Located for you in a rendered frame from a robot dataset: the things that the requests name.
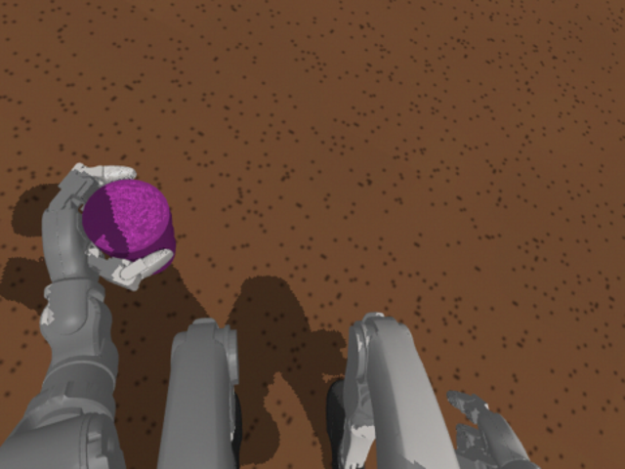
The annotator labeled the left robot arm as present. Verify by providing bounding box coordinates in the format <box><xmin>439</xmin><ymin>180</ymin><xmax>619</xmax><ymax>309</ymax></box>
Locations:
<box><xmin>0</xmin><ymin>277</ymin><xmax>126</xmax><ymax>469</ymax></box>

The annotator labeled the cup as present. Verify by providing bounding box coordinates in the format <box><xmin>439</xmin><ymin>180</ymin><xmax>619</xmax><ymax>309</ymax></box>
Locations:
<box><xmin>82</xmin><ymin>179</ymin><xmax>176</xmax><ymax>275</ymax></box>

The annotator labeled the right robot hand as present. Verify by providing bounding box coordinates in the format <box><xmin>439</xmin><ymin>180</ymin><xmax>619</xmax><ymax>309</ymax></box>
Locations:
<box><xmin>446</xmin><ymin>391</ymin><xmax>530</xmax><ymax>469</ymax></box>

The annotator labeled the left robot hand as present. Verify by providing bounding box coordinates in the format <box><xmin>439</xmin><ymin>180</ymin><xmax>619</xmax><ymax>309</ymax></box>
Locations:
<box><xmin>42</xmin><ymin>163</ymin><xmax>174</xmax><ymax>291</ymax></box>

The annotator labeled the right robot foot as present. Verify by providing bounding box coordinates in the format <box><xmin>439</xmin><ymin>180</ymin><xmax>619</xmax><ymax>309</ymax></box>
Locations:
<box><xmin>326</xmin><ymin>379</ymin><xmax>365</xmax><ymax>469</ymax></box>

